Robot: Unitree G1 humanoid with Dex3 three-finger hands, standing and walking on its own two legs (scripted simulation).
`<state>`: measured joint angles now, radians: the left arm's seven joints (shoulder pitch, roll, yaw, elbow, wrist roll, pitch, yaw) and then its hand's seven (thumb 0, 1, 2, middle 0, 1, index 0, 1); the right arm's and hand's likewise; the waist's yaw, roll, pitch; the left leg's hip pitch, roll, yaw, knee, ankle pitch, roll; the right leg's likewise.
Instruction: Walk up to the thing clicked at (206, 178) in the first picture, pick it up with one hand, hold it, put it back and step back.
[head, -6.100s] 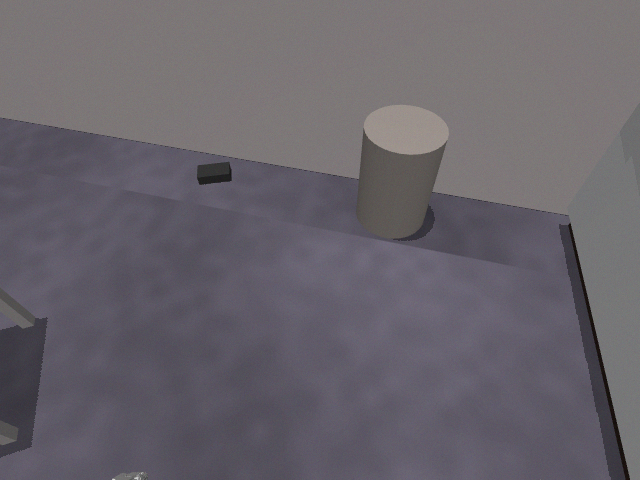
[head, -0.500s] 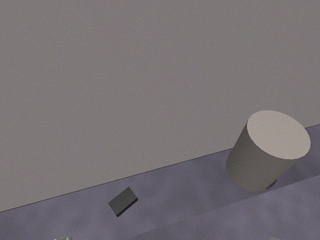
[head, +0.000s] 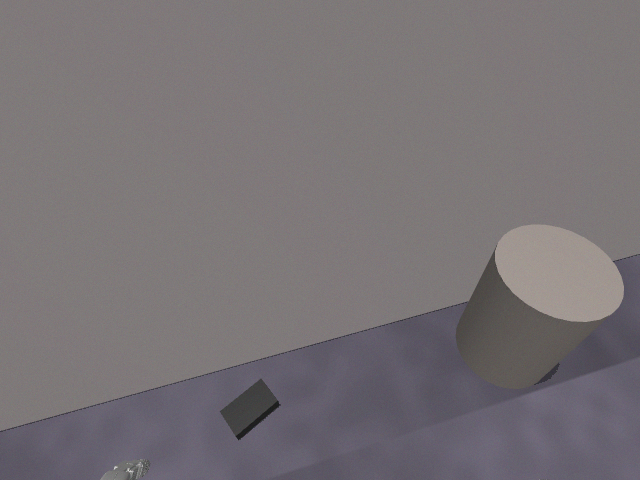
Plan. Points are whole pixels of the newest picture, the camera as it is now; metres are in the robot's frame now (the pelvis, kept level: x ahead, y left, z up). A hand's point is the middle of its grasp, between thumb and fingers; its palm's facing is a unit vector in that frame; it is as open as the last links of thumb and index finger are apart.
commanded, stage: stand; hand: left
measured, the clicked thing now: (250, 408) +0.42 +0.26 -0.76
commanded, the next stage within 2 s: none
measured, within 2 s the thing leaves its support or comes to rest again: neither
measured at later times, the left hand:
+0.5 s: hand out of the picture +0.06 +0.25 -0.15, palm faces -0.01 -0.93 -0.36, open 7.4 cm
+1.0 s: hand out of the picture +0.07 +0.26 -0.15, palm faces -0.01 -0.93 -0.36, open 7.4 cm
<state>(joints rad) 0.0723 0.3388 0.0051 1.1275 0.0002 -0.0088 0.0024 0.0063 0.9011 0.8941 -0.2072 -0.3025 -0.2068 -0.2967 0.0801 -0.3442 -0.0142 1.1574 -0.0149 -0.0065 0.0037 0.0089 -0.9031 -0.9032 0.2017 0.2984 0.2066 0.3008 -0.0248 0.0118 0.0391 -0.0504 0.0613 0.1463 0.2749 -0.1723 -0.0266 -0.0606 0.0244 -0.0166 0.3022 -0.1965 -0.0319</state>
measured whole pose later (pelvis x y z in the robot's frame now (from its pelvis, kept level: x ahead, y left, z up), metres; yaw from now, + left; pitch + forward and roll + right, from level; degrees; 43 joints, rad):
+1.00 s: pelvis +0.00 +0.00 +0.00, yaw +1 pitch -2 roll +0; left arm 0.10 0.35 0.00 1.14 0.00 -0.01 0.00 0.01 0.90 0.89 -0.21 -0.30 -0.21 -0.30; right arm 0.10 -0.35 0.00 1.15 -0.02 -0.01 0.01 0.01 -0.90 -0.90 0.20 0.30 0.21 0.30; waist -0.01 0.01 0.03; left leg -0.07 0.06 0.12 0.28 -0.16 -0.02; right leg -0.07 0.02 -0.04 0.29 -0.19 -0.03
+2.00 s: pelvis +0.00 +0.01 +0.00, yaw +2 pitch -2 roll +0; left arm 0.11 0.35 -0.01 1.14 0.00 -0.01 0.00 0.01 0.90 0.89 -0.21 -0.30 -0.21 -0.30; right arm 0.11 -0.35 0.00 1.15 -0.01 -0.01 0.01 0.01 -0.90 -0.90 0.20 0.30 0.21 0.30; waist -0.01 0.01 0.04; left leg -0.07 0.04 0.12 0.28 -0.17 -0.01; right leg -0.06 0.01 -0.04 0.29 -0.19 -0.02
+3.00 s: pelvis +0.00 +0.02 +0.00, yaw +2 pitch -2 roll +0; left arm 0.11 0.35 -0.01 1.13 0.01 -0.01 0.00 0.01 0.90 0.89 -0.21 -0.30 -0.21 -0.30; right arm 0.11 -0.35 -0.01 1.15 -0.01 -0.01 0.01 0.01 -0.90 -0.90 0.20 0.30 0.21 0.30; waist -0.01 0.00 0.04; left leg -0.07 0.03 0.12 0.28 -0.17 0.00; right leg -0.06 -0.01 -0.04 0.29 -0.19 -0.01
